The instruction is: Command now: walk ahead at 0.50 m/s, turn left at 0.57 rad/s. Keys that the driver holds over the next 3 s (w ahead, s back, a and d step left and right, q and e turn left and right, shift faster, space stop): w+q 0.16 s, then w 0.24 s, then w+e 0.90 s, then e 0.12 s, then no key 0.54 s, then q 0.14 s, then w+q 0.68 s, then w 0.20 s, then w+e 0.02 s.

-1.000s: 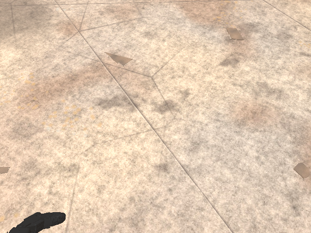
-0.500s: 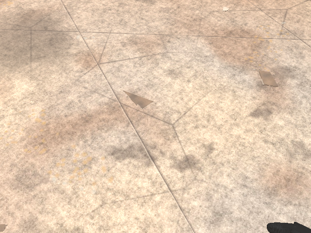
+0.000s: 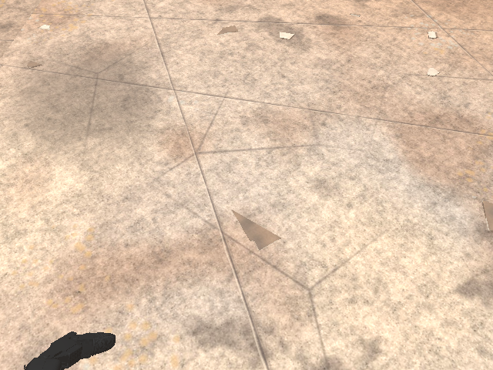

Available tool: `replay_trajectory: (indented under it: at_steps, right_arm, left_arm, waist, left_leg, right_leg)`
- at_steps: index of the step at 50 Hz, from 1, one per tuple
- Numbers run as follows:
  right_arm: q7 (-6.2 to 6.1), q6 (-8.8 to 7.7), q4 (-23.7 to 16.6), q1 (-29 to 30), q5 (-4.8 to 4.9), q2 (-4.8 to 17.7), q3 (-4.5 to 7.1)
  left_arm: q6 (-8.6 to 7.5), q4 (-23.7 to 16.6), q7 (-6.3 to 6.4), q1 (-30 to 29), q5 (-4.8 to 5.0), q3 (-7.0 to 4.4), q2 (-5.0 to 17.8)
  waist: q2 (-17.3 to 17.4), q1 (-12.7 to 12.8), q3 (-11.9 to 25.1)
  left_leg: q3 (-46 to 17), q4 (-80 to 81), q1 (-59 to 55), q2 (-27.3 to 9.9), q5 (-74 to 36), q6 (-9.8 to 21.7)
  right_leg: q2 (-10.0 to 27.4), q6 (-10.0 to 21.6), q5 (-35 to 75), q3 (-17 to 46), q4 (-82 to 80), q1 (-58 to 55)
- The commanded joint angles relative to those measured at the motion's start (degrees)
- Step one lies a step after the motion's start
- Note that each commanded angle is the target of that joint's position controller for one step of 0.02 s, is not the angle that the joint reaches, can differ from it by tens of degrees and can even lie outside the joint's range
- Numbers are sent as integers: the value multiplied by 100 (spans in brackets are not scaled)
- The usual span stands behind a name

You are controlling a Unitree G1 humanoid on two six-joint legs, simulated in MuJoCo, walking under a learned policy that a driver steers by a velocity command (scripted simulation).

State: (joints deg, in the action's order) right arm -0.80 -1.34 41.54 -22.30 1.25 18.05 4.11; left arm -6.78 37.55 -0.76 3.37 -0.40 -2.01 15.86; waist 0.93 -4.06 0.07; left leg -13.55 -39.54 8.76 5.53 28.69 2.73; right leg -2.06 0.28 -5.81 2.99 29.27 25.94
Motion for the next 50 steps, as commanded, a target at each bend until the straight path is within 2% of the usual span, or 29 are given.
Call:
replay_trajectory:
  at_steps: [1,2,3,4,6,8,10,14,17,20,21,22,23,24,25,26,27,28,29,31,33,35,40,43,45,46,48,49,50]
  right_arm:
    - [-10,-155,-544,-480,125,511,-8]
    - [-9,-122,-598,149,76,809,85]
    - [-16,-95,-656,458,7,761,95]
    - [5,-95,-731,655,-38,689,109]
    - [71,-53,-770,615,37,474,97]
    - [97,0,-831,707,32,280,54]
    - [99,-5,-914,927,-18,146,-3]
    - [204,-119,-971,1478,-36,18,-102]
    - [302,-193,-1130,2077,-15,-18,-148]
    - [358,-214,-1273,2331,-4,117,-111]
    - [358,-226,-1271,2235,-30,203,-69]
    - [338,-238,-1168,1798,-62,349,18]
    - [291,-235,-898,938,-81,602,164]
    - [193,-198,-692,-69,-142,1005,307]
    - [136,-174,-666,-278,-209,1524,363]
    - [133,-182,-678,-384,-192,1020,259]
    - [137,-214,-608,-65,-165,783,165]
    - [148,-247,-567,274,-135,594,109]
    - [171,-283,-539,589,-152,405,64]
    - [199,-402,-487,914,-200,202,40]
    - [190,-509,-355,1020,-198,230,78]
    - [142,-543,-218,998,-240,312,121]
    - [35,-498,16,819,-199,549,193]
    - [9,-403,206,521,-118,692,253]
    - [4,-311,304,419,-52,772,290]
    - [-5,-265,326,431,-27,830,308]
    - [-44,-173,312,523,11,1004,351]
    - [-61,-117,292,607,29,1045,354]
    - [-82,-105,261,645,37,966,306]
  left_arm:
    - [37,35,22,1792,53,-465,1209]
    - [66,-11,47,1578,60,-374,878]
    - [95,-30,52,1314,4,-322,775]
    - [116,14,58,1146,-15,-281,648]
    - [93,94,77,1039,-37,-245,530]
    - [51,214,69,1065,11,-280,601]
    - [29,369,52,1182,4,-324,744]
    - [77,583,26,1234,71,-339,901]
    - [142,810,27,1582,167,-356,1048]
    - [246,1022,29,1804,231,-381,1170]
    - [283,1069,35,1819,255,-383,1221]
    - [320,1105,47,1777,278,-379,1271]
    - [338,1124,61,1758,272,-333,1209]
    - [297,991,66,1721,141,-214,959]
    - [201,817,20,2341,53,28,188]
    - [114,942,5,2069,211,-119,775]
    - [94,747,-4,1594,356,-218,1017]
    - [98,697,18,1339,323,-206,931]
    - [138,704,42,1245,231,-226,871]
    - [320,826,55,1560,226,-230,651]
    - [456,814,70,1550,221,-206,431]
    - [507,706,80,1287,197,-215,393]
    - [445,442,-97,438,149,-137,243]
    - [448,179,-194,-95,150,-108,239]
    - [455,12,-254,-298,149,-121,295]
    - [461,-54,-281,-308,147,-143,340]
    - [493,-85,-296,41,152,-255,535]
    - [509,38,-278,667,174,-377,728]
    - [531,282,-200,1618,187,-577,1071]
  waist:
    - [-1426,773,1445]
    - [-889,932,747]
    - [-538,856,381]
    - [-528,769,92]
    - [-787,591,-50]
    - [-727,552,-123]
    - [-539,567,-168]
    - [-431,693,-252]
    - [-406,881,-386]
    - [-516,820,-429]
    - [-583,691,-338]
    - [-630,366,-56]
    - [-564,-97,446]
    - [-207,-519,1228]
    - [1326,-120,2072]
    - [893,-422,2336]
    - [767,-340,1328]
    - [545,-151,817]
    - [477,43,469]
    - [556,382,263]
    - [385,513,29]
    - [278,510,-163]
    - [138,238,-429]
    - [52,40,-607]
    - [88,18,-639]
    - [140,72,-587]
    - [361,355,-189]
    - [382,730,170]
    - [237,1223,666]
  left_leg:
    - [297,-3252,3667,-394,383,-171]
    - [387,-3452,3817,-569,-169,-214]
    - [540,-3375,3646,-743,-578,-252]
    - [548,-3137,3554,-880,-853,-274]
    - [667,-2873,3194,-1078,-1099,-278]
    - [770,-2621,3242,-1143,-1225,-325]
    - [742,-2108,3331,-1146,-1492,-368]
    - [985,-619,3002,-1058,-2561,-304]
    - [1279,168,2726,-958,-2836,-216]
    - [1395,619,2580,-834,-2349,1]
    - [1481,782,2217,-720,-2140,100]
    - [1614,1014,1446,-545,-2158,221]
    - [1689,1208,146,-421,-2429,376]
    - [794,898,-1704,-1288,-2732,664]
    - [-1946,1391,-3393,-2934,-1968,1518]
    - [-2588,1887,-3161,-2987,-1365,1565]
    - [-1596,2003,-2480,-2763,-1538,1303]
    - [-869,2157,-1733,-2478,-1867,1129]
    - [-385,2369,-1092,-2266,-2139,1026]
    - [245,2822,-310,-2084,-2473,951]
    - [696,3115,20,-2103,-2839,982]
    - [1107,3237,15,-2078,-3054,939]
    - [2035,3352,-193,-1925,-3199,716]
    - [2231,3229,-763,-2112,-3293,660]
    - [2331,2970,-1217,-2226,-3678,585]
    - [2406,2737,-1376,-2253,-4268,529]
    - [2553,1863,-1550,-2227,-6264,389]
    - [2662,949,-1418,-2116,-6900,281]
    - [2784,-365,-753,-1868,-6517,62]
  right_leg:
    - [2637,1417,-2739,4306,-1152,-4355]
    - [2356,1152,-2529,3359,-1213,-3729]
    - [2096,1001,-1708,2593,-1280,-3100]
    - [1871,960,-1056,2056,-1399,-2647]
    - [1611,896,-435,1297,-1670,-2150]
    - [1622,1001,4,856,-1867,-2014]
    - [1673,1135,469,607,-1987,-2012]
    - [1490,1061,986,-107,-2064,-2066]
    - [1554,999,987,-274,-2054,-2259]
    - [1787,902,1591,-269,-1798,-2791]
    - [1790,853,2305,-262,-1523,-2856]
    - [1700,760,3216,-352,-979,-2808]
    - [1452,611,3611,-527,-12,-2442]
    - [1188,385,2152,-628,1551,-1189]
    - [162,3,-2276,-532,3681,937]
    - [226,16,-2782,405,4444,1373]
    - [484,47,-2378,332,4566,1816]
    - [737,49,-1877,196,4296,1736]
    - [878,20,-1528,166,4021,1544]
    - [1014,-36,-1081,238,3814,901]
    - [1025,-114,-848,276,3628,911]
    - [1018,-166,-364,374,3225,1208]
    - [889,-77,1002,-17,1568,1113]
    - [847,79,882,-212,1013,1302]
    - [776,223,471,-366,803,1408]
    - [676,315,197,-496,733,1296]
    - [277,544,-423,-869,767,565]
    - [11,703,-541,-1012,662,-256]
    - [-201,932,-228,-911,305,-1730]
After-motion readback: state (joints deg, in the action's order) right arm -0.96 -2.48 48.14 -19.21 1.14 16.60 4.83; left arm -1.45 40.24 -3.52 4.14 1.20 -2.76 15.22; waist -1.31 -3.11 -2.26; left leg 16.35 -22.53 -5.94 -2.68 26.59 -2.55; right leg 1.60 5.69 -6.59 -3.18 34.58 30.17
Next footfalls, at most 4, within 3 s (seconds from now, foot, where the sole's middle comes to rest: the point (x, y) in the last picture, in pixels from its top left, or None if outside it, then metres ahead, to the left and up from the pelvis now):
0.48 left None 0.38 0.18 -0.76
1.00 right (257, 296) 0.69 -0.04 -0.76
1.46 left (210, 210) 1.01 0.08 -0.76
1.82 right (278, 240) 0.88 -0.13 -0.76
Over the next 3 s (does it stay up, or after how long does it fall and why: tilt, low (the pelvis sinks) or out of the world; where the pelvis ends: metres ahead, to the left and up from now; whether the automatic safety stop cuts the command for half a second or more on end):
stays up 1.28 -0.04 0.02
